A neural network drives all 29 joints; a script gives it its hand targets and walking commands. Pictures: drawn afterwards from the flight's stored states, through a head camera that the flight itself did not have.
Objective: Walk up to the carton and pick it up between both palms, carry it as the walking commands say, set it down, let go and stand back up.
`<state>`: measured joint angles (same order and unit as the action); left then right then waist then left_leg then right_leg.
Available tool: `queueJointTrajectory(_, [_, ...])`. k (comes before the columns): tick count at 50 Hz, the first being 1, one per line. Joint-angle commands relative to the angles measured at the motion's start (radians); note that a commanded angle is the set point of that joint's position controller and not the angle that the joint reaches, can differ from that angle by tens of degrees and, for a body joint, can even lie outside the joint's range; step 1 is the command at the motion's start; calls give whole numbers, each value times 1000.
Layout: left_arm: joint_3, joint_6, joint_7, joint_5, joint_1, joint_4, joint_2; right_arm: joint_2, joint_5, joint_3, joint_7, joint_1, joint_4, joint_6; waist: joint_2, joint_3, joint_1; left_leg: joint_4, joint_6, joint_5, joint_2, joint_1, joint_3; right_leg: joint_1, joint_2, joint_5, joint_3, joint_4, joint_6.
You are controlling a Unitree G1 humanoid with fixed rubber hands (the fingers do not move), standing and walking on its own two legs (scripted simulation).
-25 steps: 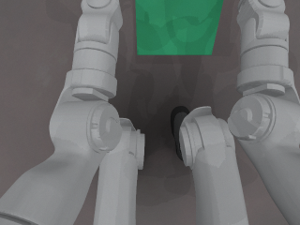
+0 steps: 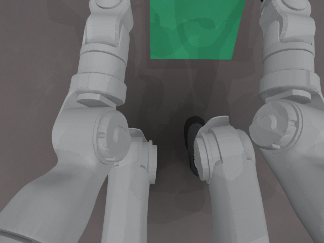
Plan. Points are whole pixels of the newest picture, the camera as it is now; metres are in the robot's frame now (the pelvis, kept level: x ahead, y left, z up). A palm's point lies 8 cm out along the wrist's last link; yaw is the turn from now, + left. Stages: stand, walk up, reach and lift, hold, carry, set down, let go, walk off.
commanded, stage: set down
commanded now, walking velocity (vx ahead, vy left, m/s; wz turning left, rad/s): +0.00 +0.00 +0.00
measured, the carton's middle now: out of the picture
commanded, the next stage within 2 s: none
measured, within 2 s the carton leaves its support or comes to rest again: rests again in 0.62 s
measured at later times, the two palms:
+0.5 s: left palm out of the picture +0.55 +0.03 -0.18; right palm (261, 2) +0.51 -0.23 -0.18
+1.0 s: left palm out of the picture +0.55 +0.07 -0.17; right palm (280, 4) +0.50 -0.26 -0.17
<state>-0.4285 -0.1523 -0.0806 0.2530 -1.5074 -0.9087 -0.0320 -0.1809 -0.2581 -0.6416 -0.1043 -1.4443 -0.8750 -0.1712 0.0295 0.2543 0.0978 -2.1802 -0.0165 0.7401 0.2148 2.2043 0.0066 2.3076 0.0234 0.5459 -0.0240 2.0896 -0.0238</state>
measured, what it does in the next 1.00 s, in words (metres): stands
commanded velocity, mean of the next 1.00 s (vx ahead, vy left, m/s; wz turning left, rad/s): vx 0.00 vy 0.00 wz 0.00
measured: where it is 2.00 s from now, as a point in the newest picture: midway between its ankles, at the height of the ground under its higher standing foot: (166, 167)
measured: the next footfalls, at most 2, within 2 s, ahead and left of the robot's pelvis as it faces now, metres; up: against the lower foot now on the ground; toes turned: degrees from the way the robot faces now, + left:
none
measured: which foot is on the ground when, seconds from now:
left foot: down 0.00-1.00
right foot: down 0.00-1.00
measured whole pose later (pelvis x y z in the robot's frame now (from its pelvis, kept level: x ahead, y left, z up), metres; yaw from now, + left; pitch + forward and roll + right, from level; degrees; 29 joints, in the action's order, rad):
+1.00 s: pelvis -0.03 -0.02 -0.01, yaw +1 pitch +35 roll +0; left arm -0.06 -0.13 -0.11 -0.12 -1.58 -1.10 -0.30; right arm -0.37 0.11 -0.29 0.06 -1.53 -1.20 -0.06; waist 0.02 0.41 0.09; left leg -2.21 -0.05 0.67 0.17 2.16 0.02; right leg 2.26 0.00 0.47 0.03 2.11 0.03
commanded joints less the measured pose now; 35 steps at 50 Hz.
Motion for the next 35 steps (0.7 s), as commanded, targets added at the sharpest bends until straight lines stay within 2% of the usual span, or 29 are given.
queueJointTrajectory(1, [224, -78, 145, -6, -93, -201, 574, 578, -10, 247, -155, -95, -248, -95, 110, -701, 24, 252, 0, -368, -28, -243, -3, -527, 66, -304, 42, -80, 23])
queueJointTrajectory(9, [216, -68, 139, -3, -80, -206, 530, 539, -16, 230, -141, -77, -253, -83, 111, -705, 26, 246, -3, -375, -32, -236, 0, -532, 65, -312, 40, -74, 21])
queueJointTrajectory(14, [202, -53, 119, -2, -68, -197, 442, 453, -21, 198, -115, -61, -265, -65, 110, -720, 29, 245, -10, -380, -36, -236, -2, -550, 61, -323, 42, -72, 17])
queueJointTrajectory(21, [194, -13, 65, -31, -86, -180, 271, 266, -6, 163, -42, -81, -243, -3, 107, -781, 44, 231, -21, -421, -45, -254, 1, -605, 53, -380, 42, -64, 11])
queueJointTrajectory(23, [189, 11, 30, -53, -94, -158, 153, 138, 7, 145, 1, -82, -231, 31, 106, -800, 55, 227, -24, -441, -52, -268, 3, -624, 49, -402, 44, -61, 9])
queueJointTrajectory(25, [222, 38, -7, -102, -145, -119, 40, 13, 41, 152, 49, -111, -196, 73, 103, -845, 70, 218, -29, -469, -61, -296, 7, -659, 42, -441, 42, -55, 9])
queueJointTrajectory(27, [237, 70, -61, -159, -185, -54, -142, -180, 95, 157, 112, -148, -146, 121, 94, -914, 79, 204, -32, -507, -71, -337, 12, -699, 32, -487, 39, -40, 9])
queueJointTrajectory(29, [284, 80, -79, -225, -257, 3, -217, -265, 170, 194, 145, -229, -100, 154, 80, -991, 92, 186, -32, -528, -78, -369, 23, -746, 26, -538, 32, -24, 11])
queueJointTrajectory(31, [337, 76, -82, -288, -301, 19, -245, -303, 241, 232, 159, -276, -104, 169, 79, -1027, 102, 181, -34, -512, -90, -392, 33, -755, 15, -547, 32, -22, 15])
queueJointTrajectory(35, [403, 59, -70, -369, -339, -24, -277, -304, 350, 312, 151, -305, -183, 157, 84, -1004, 84, 186, -26, -427, -119, -366, 36, -740, -10, -483, 21, -36, 25])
